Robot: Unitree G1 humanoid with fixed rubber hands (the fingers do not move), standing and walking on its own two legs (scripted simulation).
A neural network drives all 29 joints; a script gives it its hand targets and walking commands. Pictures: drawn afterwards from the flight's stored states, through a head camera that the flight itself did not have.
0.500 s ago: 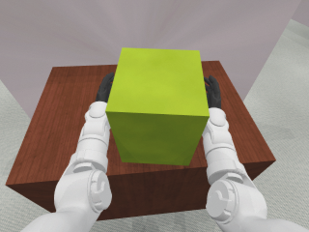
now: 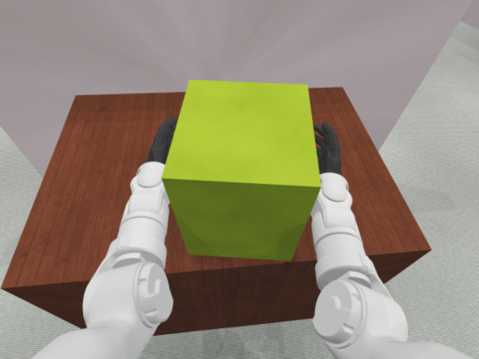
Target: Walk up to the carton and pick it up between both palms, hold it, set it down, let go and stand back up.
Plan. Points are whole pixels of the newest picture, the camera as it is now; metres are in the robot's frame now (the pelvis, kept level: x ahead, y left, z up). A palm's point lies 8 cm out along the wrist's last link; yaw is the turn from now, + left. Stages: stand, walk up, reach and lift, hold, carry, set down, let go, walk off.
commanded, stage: set down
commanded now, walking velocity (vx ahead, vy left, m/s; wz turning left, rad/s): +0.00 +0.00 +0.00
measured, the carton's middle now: (243, 176) +0.39 -0.01 +0.06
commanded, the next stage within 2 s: none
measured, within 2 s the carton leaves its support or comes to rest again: rests again in 1.24 s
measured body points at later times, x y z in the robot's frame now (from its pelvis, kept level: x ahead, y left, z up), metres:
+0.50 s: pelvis +0.01 +0.00 +0.00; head +0.06 +0.03 +0.45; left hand +0.45 +0.14 +0.06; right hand +0.40 -0.16 +0.07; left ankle -0.03 +0.12 -0.75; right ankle +0.00 -0.13 -0.75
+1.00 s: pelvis +0.01 +0.00 +0.00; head +0.09 +0.03 +0.44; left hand +0.46 +0.13 +0.03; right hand +0.41 -0.16 +0.04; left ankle -0.03 +0.12 -0.75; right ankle +0.00 -0.13 -0.75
